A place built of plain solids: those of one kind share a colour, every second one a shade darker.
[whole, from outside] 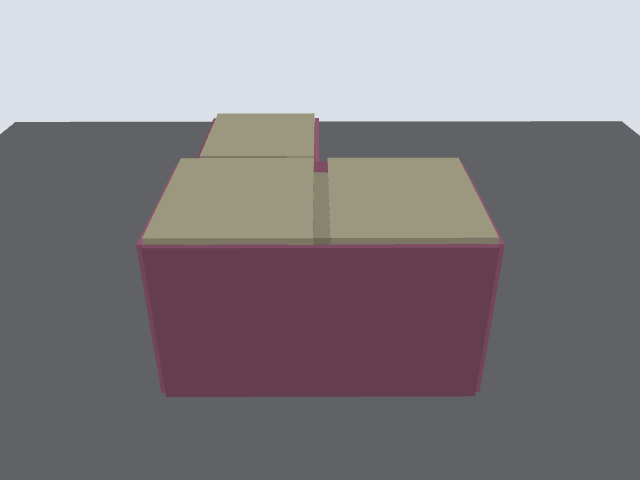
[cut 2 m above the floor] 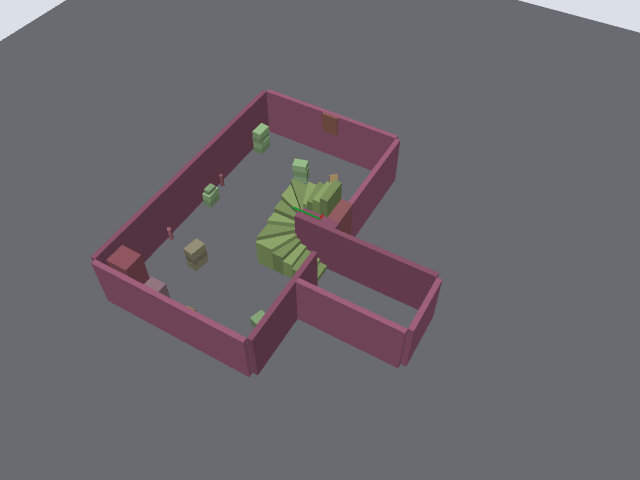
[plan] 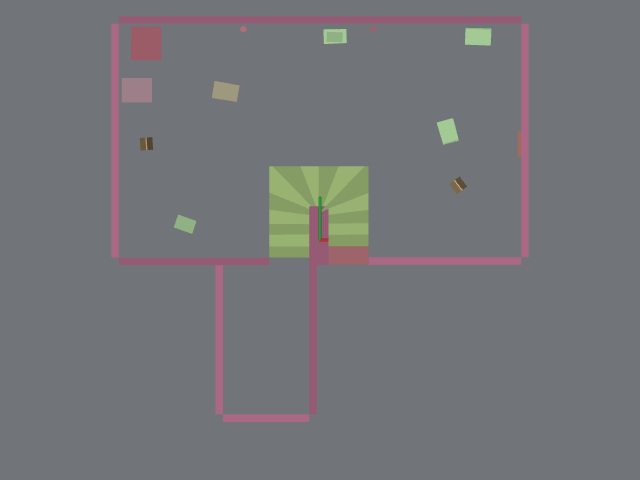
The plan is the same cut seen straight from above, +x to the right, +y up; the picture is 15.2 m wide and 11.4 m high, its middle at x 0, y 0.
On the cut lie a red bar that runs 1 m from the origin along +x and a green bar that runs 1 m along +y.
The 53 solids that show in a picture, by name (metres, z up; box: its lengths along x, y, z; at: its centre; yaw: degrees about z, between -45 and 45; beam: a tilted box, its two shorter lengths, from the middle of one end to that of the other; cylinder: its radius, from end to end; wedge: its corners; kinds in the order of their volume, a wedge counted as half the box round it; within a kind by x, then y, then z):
{
 "wall_1": {"box": [0.18, 5.56, 5.4], "at": [-4.87, 2.36, 2.65]},
 "wall_2": {"box": [3.57, 0.18, 5.4], "at": [-2.99, -0.51, 2.65]},
 "wall_3": {"box": [0.18, 3.54, 2.62], "at": [-2.4, -2.37, 1.26]},
 "wall_4": {"box": [2.05, 0.18, 2.62], "at": [-1.28, -4.23, 1.26]},
 "wall_5": {"box": [0.18, 3.54, 2.62], "at": [-0.17, -2.37, 1.26]},
 "wall_6": {"box": [0.46, 1.4, 5.65], "at": [-0.03, 0.1, 2.53]},
 "wall_7": {"box": [9.56, 0.18, 5.4], "at": [0.0, 5.23, 2.65]},
 "wall_8": {"box": [0.18, 4.55, 2.42], "at": [0.11, -2.86, 4.14]},
 "wall_9": {"box": [3.62, 0.18, 5.4], "at": [2.97, -0.5, 2.65]},
 "wall_10": {"box": [0.18, 4.55, 2.42], "at": [4.26, -2.86, 4.14]},
 "wall_11": {"box": [0.18, 5.55, 5.4], "at": [4.87, 2.36, 2.65]},
 "roof_1": {"box": [4.52, 5.56, 0.2], "at": [-2.52, 2.36, 5.45]},
 "roof_2": {"box": [0.46, 4.33, 0.2], "at": [-0.03, 2.97, 5.45]},
 "roof_3": {"box": [0.95, 0.18, 0.2], "at": [0.68, -0.5, 5.45]},
 "roof_4": {"box": [3.96, 4.55, 0.2], "at": [2.19, -2.86, 5.45]},
 "roof_5": {"box": [4.57, 5.55, 0.2], "at": [2.49, 2.36, 5.45]},
 "tread_1": {"wedge": [[-1.21, -0.42, -0.05], [-1.21, -0.42, 0.18], [-1.21, -0.15, -0.05], [-1.21, -0.15, 0.18], [-0.26, -0.42, -0.05], [-0.26, -0.42, 0.18], [-0.26, -0.15, -0.05], [-0.26, -0.15, 0.18]]},
 "tread_2": {"wedge": [[-1.21, -0.15, -0.05], [-1.21, -0.15, 0.36], [-1.21, 0.13, -0.05], [-1.21, 0.13, 0.36], [-0.26, -0.15, -0.05], [-0.26, -0.15, 0.36], [-0.26, 0.14, -0.05], [-0.26, 0.14, 0.36]]},
 "tread_3": {"wedge": [[-1.21, 0.12, -0.05], [-1.21, 0.12, 0.55], [-1.21, 0.38, -0.05], [-1.21, 0.38, 0.55], [-0.26, 0.13, -0.05], [-0.26, 0.13, 0.55], [-0.26, 0.38, -0.05], [-0.26, 0.38, 0.55]]},
 "tread_4": {"wedge": [[-1.21, 0.38, -0.05], [-1.21, 0.38, 0.74], [-1.21, 0.72, -0.05], [-1.21, 0.72, 0.74], [-0.26, 0.38, -0.05], [-0.26, 0.38, 0.73], [-0.26, 0.6, -0.05], [-0.26, 0.6, 0.73]]},
 "tread_5": {"wedge": [[-1.21, 0.72, -0.05], [-1.21, 0.72, 0.91], [-1.21, 1.13, -0.05], [-1.21, 1.13, 0.91], [-0.26, 0.59, -0.05], [-0.26, 0.59, 0.92], [-0.26, 0.74, -0.05], [-0.26, 0.74, 0.92]]},
 "tread_6": {"wedge": [[-1.21, 1.13, -0.05], [-1.21, 1.13, 1.1], [-1.21, 1.75, -0.05], [-1.21, 1.75, 1.1], [-1.12, 1.75, -0.05], [-1.12, 1.75, 1.1], [-0.06, 0.66, -0.05], [-0.06, 0.66, 1.1]]},
 "tread_7": {"wedge": [[-1.13, 1.75, -0.05], [-1.13, 1.75, 1.27], [-0.46, 1.75, -0.05], [-0.46, 1.75, 1.27], [-0.2, 0.8, -0.05], [-0.2, 0.8, 1.27], [-0.09, 0.8, -0.05], [-0.09, 0.8, 1.27]]},
 "tread_8": {"wedge": [[-0.46, 1.75, -0.05], [-0.46, 1.75, 1.45], [-0.1, 0.8, -0.05], [-0.1, 0.8, 1.45], [-0.03, 0.8, -0.05], [-0.03, 0.8, 1.45], [-0.03, 1.75, -0.05], [-0.03, 1.75, 1.45]]},
 "tread_9": {"wedge": [[-0.03, 0.8, -0.05], [-0.03, 0.8, 1.64], [-0.03, 1.75, -0.05], [-0.03, 1.75, 1.64], [0.07, 0.8, -0.05], [0.07, 0.8, 1.64], [0.45, 1.75, -0.05], [0.45, 1.75, 1.64]]},
 "tread_10": {"wedge": [[0.0, 0.66, -0.05], [0.0, 0.66, 2.01], [1.07, 1.75, -0.05], [1.07, 1.75, 2.01], [1.15, 1.12, -0.05], [1.15, 1.12, 2.01], [1.15, 1.75, -0.05], [1.15, 1.75, 2.01]]},
 "tread_11": {"wedge": [[0.07, 0.8, -0.05], [0.07, 0.8, 1.83], [0.14, 0.8, -0.05], [0.14, 0.8, 1.83], [0.44, 1.75, -0.05], [0.44, 1.75, 1.83], [1.07, 1.75, -0.05], [1.07, 1.75, 1.83]]},
 "tread_12": {"wedge": [[0.2, -0.15, -0.05], [0.2, -0.15, 2.75], [0.2, 0.12, -0.05], [0.2, 0.12, 2.75], [1.15, -0.15, -0.05], [1.15, -0.15, 2.75], [1.15, 0.13, -0.05], [1.15, 0.13, 2.75]]},
 "tread_13": {"wedge": [[0.2, 0.12, -0.05], [0.2, 0.12, 2.56], [0.2, 0.39, -0.05], [0.2, 0.39, 2.56], [1.15, 0.13, -0.05], [1.15, 0.13, 2.55], [1.15, 0.4, -0.05], [1.15, 0.4, 2.55]]},
 "tread_14": {"wedge": [[0.2, 0.39, -0.05], [0.2, 0.39, 2.38], [0.2, 0.6, -0.05], [0.2, 0.6, 2.38], [1.15, 0.39, -0.05], [1.15, 0.39, 2.38], [1.15, 0.72, -0.05], [1.15, 0.72, 2.38]]},
 "tread_15": {"wedge": [[0.2, 0.6, -0.05], [0.2, 0.6, 2.19], [0.2, 0.74, -0.05], [0.2, 0.74, 2.19], [1.15, 0.71, -0.05], [1.15, 0.71, 2.19], [1.15, 1.12, -0.05], [1.15, 1.12, 2.19]]},
 "floor_1": {"box": [0.95, 0.44, 2.98], "at": [0.68, -0.37, 1.44]},
 "cage_trolley_1": {"box": [0.72, 0.8, 1.71], "at": [-4.13, 4.67, 0.81], "yaw": -0.7},
 "carton_1": {"box": [0.46, 0.33, 0.39], "at": [-3.2, 0.37, 0.14], "yaw": -19.0},
 "carton_2": {"box": [0.38, 0.24, 0.2], "at": [0.35, 4.82, 0.66], "yaw": -2.2},
 "carton_3": {"box": [0.54, 0.34, 0.28], "at": [0.36, 4.83, 0.42], "yaw": 2.8},
 "carton_4": {"box": [0.54, 0.34, 0.33], "at": [0.36, 4.84, 0.11], "yaw": -0.9},
 "carton_5": {"box": [0.39, 0.53, 0.28], "at": [3.03, 2.59, 0.69], "yaw": 16.3},
 "carton_6": {"box": [0.39, 0.53, 0.28], "at": [3.04, 2.56, 0.41], "yaw": 16.7},
 "carton_7": {"box": [0.39, 0.53, 0.33], "at": [3.05, 2.57, 0.11], "yaw": 14.6},
 "carton_8": {"box": [0.61, 0.38, 0.25], "at": [3.75, 4.82, 0.89], "yaw": -2.2},
 "carton_9": {"box": [0.61, 0.38, 0.3], "at": [3.75, 4.83, 0.1], "yaw": -2.5},
 "carton_10": {"box": [0.61, 0.38, 0.25], "at": [3.75, 4.84, 0.64], "yaw": -0.8},
 "carton_11": {"box": [0.61, 0.38, 0.25], "at": [3.76, 4.83, 0.38], "yaw": -2.2},
 "bin_1": {"box": [0.72, 0.58, 1.11], "at": [-4.35, 3.56, 0.51]},
 "crate_1": {"box": [0.6, 0.4, 0.35], "at": [-2.24, 3.52, 0.12], "yaw": -8.3},
 "crate_2": {"box": [0.6, 0.4, 0.3], "at": [-2.24, 3.52, 0.45], "yaw": -9.8},
 "crate_3": {"box": [0.6, 0.4, 0.3], "at": [-2.24, 3.53, 0.75], "yaw": -10.3},
 "sign_1": {"wedge": [[-4.28, 2.42, 0.0], [-4.26, 2.12, 0.0], [-4.15, 2.43, 0.62], [-4.13, 2.13, 0.62], [-4.12, 2.44, 0.62], [-4.1, 2.14, 0.62], [-3.98, 2.44, 0.0], [-3.96, 2.14, 0.0]]},
 "sign_2": {"wedge": [[3.07, 1.33, 0.0], [3.18, 1.41, 0.62], [3.21, 1.43, 0.62], [3.26, 1.09, 0.0], [3.31, 1.51, 0.0], [3.36, 1.17, 0.62], [3.39, 1.19, 0.62], [3.49, 1.27, 0.0]]},
 "cabinet_1": {"box": [0.09, 0.63, 0.82], "at": [4.73, 2.28, 1.58]},
 "extinguisher_1": {"cylinder": 0.07, "from": [-1.82, 5.01, 0.0], "to": [-1.82, 5.01, 0.52]},
 "extinguisher_2": {"cylinder": 0.07, "from": [1.26, 5.01, 0.0], "to": [1.26, 5.01, 0.52]}
}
